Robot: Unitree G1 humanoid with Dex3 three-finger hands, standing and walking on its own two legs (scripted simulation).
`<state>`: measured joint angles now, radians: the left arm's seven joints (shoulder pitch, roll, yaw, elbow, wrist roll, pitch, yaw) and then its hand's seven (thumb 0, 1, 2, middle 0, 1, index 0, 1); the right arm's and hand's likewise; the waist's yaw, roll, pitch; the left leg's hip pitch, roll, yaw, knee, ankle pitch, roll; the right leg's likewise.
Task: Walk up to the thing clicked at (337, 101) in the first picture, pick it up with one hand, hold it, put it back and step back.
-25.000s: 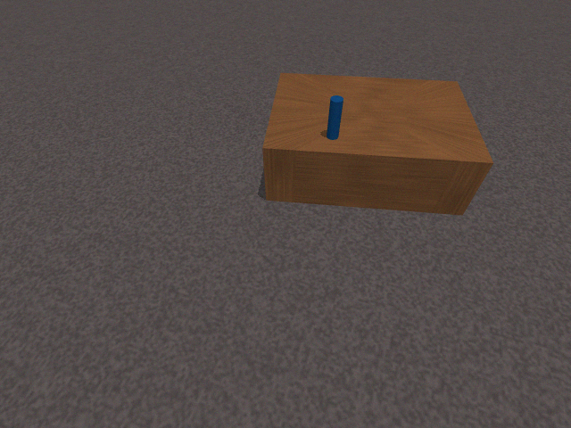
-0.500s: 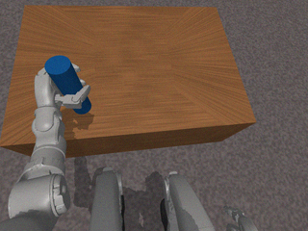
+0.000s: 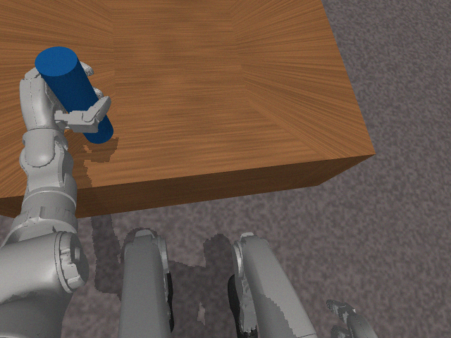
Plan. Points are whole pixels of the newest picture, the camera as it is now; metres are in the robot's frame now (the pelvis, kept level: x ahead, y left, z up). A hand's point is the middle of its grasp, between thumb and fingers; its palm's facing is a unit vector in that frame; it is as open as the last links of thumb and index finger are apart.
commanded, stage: lower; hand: left
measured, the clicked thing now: (82, 103) +0.50 +0.23 -0.01
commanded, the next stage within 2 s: loosen in 0.72 s
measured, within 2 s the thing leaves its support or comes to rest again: rests again in 0.62 s
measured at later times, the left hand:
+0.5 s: hand (96, 115) +0.51 +0.23 -0.08, palm faces +0.16 -0.99 -0.01, open 7.9 cm
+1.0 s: hand (95, 118) +0.51 +0.24 -0.09, palm faces +0.16 -0.99 -0.01, open 7.8 cm
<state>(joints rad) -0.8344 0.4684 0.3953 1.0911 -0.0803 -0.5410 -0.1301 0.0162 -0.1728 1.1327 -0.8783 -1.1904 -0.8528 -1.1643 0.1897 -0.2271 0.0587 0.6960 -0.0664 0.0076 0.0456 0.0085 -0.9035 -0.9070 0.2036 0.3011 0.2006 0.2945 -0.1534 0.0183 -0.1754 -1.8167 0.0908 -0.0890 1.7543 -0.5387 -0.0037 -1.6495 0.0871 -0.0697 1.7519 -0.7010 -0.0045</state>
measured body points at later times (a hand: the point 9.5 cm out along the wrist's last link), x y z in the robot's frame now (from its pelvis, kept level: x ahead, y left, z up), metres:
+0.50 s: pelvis -0.01 +0.00 -0.06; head +0.20 +0.06 +0.33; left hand +0.50 +0.28 -0.07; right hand +0.06 -0.26 -0.18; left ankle +0.10 +0.13 -0.49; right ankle +0.05 -0.12 -0.49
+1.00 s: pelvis -0.02 -0.01 -0.11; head +0.19 +0.05 +0.29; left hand +0.50 +0.29 -0.09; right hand +0.05 -0.27 -0.22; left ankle +0.10 +0.13 -0.49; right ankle +0.05 -0.12 -0.49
